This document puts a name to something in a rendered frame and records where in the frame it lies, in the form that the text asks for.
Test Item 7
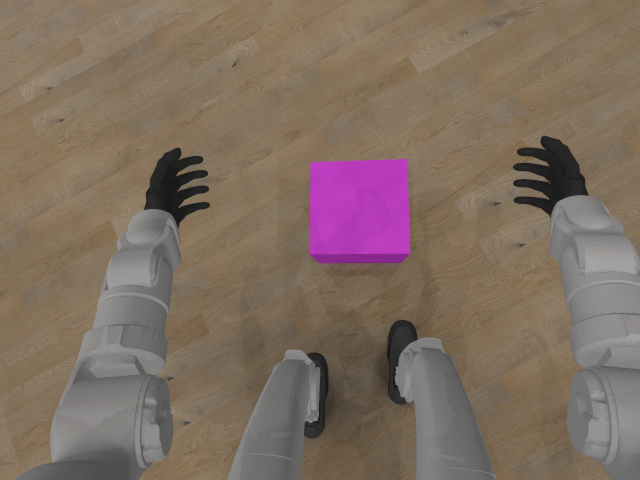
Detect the right robot upper arm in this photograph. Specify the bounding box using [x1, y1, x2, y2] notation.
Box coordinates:
[567, 365, 640, 480]

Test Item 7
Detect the carton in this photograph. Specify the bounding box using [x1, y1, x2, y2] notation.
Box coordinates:
[310, 159, 410, 263]

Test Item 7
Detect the right robot hand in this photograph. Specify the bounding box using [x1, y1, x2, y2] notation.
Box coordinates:
[513, 136, 589, 218]

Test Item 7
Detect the robot left forearm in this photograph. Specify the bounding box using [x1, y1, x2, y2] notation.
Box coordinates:
[50, 209, 182, 462]

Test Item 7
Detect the left robot hand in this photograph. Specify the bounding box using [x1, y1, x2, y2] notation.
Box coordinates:
[144, 148, 210, 228]

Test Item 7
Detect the robot right shin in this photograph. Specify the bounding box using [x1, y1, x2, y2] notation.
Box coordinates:
[395, 338, 455, 392]

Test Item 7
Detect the robot right forearm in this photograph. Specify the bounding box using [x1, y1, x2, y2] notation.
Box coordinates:
[549, 195, 640, 369]

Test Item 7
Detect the left robot upper arm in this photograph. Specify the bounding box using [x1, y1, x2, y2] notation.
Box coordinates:
[14, 374, 174, 480]

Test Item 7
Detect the left robot foot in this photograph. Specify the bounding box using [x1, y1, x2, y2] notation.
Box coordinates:
[304, 353, 328, 438]

